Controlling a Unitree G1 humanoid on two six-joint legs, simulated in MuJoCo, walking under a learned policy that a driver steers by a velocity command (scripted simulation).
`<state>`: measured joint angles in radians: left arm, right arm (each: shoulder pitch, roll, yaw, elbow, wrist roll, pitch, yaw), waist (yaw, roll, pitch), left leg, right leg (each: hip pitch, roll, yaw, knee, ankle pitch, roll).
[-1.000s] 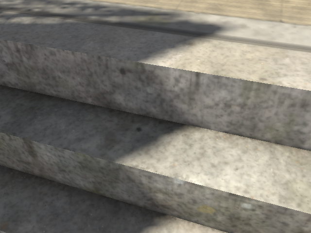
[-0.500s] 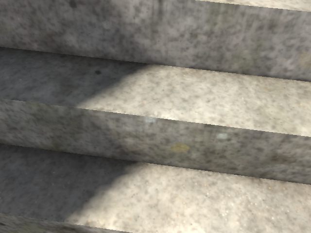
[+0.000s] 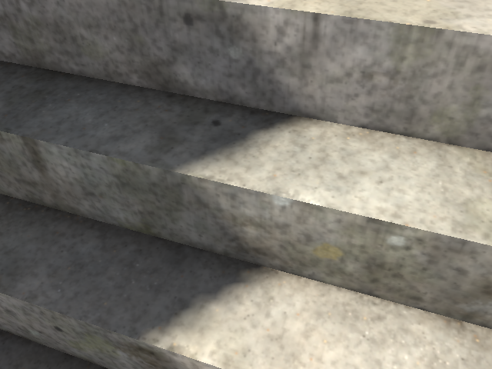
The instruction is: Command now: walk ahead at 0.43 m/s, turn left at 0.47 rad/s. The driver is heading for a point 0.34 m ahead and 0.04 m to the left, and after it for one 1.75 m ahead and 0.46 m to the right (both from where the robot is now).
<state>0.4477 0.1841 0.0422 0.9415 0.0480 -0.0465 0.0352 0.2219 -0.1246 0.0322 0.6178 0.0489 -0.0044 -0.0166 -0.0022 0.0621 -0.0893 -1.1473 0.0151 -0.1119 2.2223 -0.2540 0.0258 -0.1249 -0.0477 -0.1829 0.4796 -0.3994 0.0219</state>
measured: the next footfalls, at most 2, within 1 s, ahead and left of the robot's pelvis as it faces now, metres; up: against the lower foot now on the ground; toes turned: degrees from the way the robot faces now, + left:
left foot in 0.18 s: +0.24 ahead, +0.21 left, +0.22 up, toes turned +16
right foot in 0.86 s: +0.35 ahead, +0.05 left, +0.44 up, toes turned -22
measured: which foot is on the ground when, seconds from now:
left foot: up 0.00-0.16, down 0.18-0.94, up 0.96-1.00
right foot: down 0.00-0.28, up 0.30-0.84, down 0.86-1.00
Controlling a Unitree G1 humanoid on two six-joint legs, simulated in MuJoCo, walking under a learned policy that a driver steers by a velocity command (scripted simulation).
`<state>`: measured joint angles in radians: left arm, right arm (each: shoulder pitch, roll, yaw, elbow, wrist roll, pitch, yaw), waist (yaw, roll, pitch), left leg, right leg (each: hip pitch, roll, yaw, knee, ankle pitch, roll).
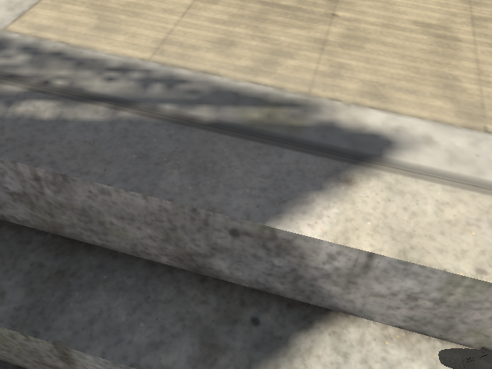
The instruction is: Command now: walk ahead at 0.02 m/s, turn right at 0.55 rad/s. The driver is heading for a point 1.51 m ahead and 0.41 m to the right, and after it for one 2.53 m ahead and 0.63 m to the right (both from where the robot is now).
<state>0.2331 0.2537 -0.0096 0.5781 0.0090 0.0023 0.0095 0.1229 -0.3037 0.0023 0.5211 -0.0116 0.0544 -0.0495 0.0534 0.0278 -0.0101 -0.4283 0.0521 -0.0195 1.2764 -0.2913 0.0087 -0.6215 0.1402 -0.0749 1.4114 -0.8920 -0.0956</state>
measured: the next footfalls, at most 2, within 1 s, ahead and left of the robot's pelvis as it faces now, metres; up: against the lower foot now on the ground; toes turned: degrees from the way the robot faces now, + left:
left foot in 0.20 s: -0.03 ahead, +0.15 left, -0.21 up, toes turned -11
left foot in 0.66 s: +0.00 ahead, +0.26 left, -0.22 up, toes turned -24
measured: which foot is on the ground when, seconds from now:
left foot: up 0.00-0.18, down 0.20-0.32, up 0.34-0.64, down 0.66-1.00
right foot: down 0.00-0.76, up 0.78-1.00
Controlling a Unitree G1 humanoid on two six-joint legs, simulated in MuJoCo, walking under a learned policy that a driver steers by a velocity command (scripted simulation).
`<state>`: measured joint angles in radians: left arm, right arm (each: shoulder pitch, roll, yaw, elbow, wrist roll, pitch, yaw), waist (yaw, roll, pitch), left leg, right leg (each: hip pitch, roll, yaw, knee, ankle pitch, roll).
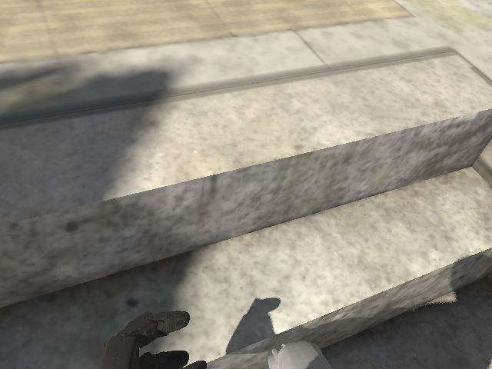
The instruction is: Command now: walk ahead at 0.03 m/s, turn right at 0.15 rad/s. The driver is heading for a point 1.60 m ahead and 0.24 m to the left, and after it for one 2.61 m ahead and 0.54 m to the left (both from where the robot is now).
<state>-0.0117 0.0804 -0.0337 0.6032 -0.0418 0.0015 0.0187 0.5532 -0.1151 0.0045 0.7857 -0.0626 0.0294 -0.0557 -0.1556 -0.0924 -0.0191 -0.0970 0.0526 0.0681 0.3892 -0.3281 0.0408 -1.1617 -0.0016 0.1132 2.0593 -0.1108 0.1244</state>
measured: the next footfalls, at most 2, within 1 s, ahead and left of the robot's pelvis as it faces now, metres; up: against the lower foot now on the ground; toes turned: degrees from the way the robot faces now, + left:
right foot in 0.30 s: +0.08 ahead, -0.22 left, +0.00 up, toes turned -4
left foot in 0.72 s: +0.11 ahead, +0.10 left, +0.22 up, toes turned +23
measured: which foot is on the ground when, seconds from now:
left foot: down 0.00-0.30, up 0.32-0.70, down 0.72-1.00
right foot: up 0.00-0.28, down 0.30-0.82, up 0.84-1.00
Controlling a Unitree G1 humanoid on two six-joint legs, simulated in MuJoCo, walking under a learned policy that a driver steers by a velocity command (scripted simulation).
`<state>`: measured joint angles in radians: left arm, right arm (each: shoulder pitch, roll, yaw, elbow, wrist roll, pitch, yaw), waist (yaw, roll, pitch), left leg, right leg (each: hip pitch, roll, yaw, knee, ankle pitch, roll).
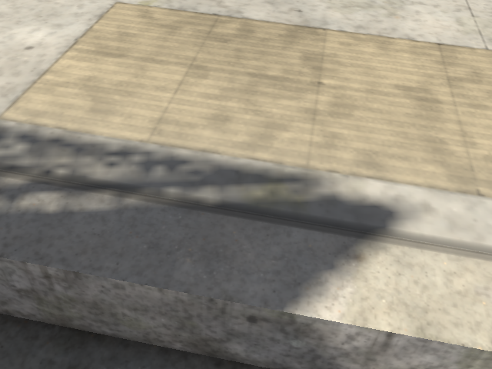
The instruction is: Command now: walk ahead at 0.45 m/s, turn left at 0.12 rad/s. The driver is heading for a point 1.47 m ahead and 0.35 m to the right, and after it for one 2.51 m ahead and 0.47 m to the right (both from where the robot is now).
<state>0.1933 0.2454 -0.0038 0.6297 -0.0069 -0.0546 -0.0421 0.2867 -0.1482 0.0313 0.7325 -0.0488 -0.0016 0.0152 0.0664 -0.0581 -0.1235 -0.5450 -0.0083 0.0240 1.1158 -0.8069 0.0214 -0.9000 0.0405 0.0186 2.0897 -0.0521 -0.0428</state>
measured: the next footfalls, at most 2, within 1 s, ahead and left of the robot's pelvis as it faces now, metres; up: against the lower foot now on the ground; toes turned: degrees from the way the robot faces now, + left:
right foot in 0.24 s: +0.09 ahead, -0.08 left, +0.00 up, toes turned +11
left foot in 0.80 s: +0.39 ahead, +0.12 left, +0.23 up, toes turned -23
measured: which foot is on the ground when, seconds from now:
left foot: down 0.00-0.24, up 0.26-0.78, down 0.80-1.00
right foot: up 0.00-0.22, down 0.24-0.82, up 0.84-1.00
